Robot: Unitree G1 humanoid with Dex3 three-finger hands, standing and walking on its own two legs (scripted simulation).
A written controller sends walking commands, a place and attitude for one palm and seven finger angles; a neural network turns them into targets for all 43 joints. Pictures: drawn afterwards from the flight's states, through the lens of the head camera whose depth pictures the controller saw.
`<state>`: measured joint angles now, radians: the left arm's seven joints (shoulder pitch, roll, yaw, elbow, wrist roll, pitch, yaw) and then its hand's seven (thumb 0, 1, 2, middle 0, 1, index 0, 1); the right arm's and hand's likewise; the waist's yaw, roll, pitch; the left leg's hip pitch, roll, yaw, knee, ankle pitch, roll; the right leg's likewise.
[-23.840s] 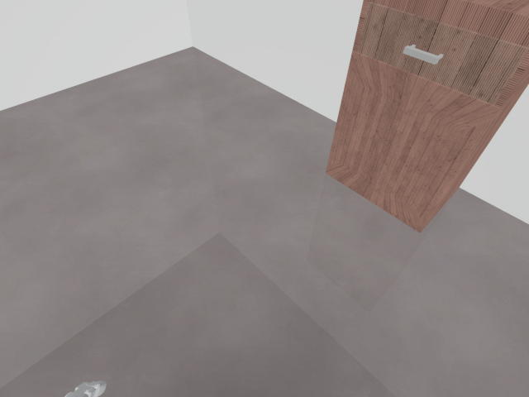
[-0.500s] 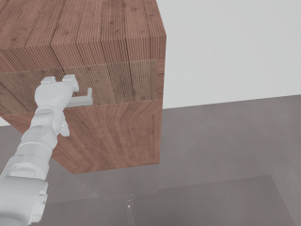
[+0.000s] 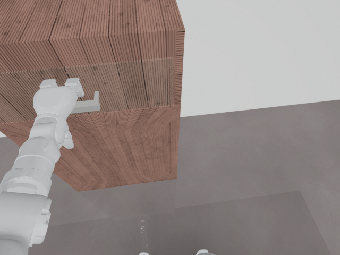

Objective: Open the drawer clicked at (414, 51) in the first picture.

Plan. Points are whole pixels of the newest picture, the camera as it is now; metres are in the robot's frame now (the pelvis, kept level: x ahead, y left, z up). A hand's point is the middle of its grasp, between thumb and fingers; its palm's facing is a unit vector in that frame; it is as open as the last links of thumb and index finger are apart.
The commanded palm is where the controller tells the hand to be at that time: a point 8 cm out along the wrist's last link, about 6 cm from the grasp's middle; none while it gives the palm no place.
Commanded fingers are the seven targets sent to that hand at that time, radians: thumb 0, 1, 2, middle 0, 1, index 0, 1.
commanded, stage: lower the fingers behind the handle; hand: left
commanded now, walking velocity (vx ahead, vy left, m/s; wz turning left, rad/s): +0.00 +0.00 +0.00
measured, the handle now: (77, 101) +0.49 +0.26 +0.04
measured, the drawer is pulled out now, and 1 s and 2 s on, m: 0.00 0.00 0.00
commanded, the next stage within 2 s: lift the fingers back up to retry in 0.28 s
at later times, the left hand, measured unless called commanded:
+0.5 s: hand (65, 113) +0.44 +0.28 +0.05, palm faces -0.02 +0.02 -1.00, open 13.6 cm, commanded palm +0.42 +0.28 +0.10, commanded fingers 0.00 -0.50 0.30 -0.30 -1.20 -0.30 -1.20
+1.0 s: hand (59, 102) +0.45 +0.27 +0.09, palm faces +0.02 +0.00 -1.00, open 13.5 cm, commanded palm +0.42 +0.28 +0.16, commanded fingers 0.00 -0.50 0.30 -0.30 -1.20 -0.30 -1.20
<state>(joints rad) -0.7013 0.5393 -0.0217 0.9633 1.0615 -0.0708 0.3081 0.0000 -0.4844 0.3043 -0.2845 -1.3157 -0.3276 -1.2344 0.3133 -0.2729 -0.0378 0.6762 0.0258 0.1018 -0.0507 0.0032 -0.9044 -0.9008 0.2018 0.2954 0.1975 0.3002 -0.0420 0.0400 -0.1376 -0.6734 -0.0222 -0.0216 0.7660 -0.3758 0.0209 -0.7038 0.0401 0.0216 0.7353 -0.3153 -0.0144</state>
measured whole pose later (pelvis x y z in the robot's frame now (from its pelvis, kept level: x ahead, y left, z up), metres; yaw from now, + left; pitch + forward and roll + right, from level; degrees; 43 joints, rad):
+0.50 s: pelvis -0.01 +0.00 +0.00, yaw +0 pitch +16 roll -1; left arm -0.73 0.55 -0.02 0.97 1.06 -0.07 0.28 0.00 -0.48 0.30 -0.29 -1.32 -0.34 -1.24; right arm 0.33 -0.27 -0.03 0.66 0.03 0.10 -0.06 0.00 -0.90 -0.90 0.20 0.30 0.20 0.30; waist -0.05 0.04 -0.13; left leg -0.70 -0.02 -0.02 0.79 -0.37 0.03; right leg -0.73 0.04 0.03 0.75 -0.31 -0.01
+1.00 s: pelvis +0.02 +0.01 +0.02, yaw +1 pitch +12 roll -1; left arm -0.59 0.51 -0.03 0.72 1.01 -0.01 0.20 0.00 -0.48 0.30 -0.38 -1.23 -0.38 -1.23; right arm 0.28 -0.26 -0.05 0.68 0.03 0.08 -0.06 0.00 -0.90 -0.90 0.20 0.30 0.20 0.30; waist -0.02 0.07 -0.10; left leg -0.48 -0.03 -0.03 0.64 -0.36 0.03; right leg -0.51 0.02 0.02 0.60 -0.30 -0.01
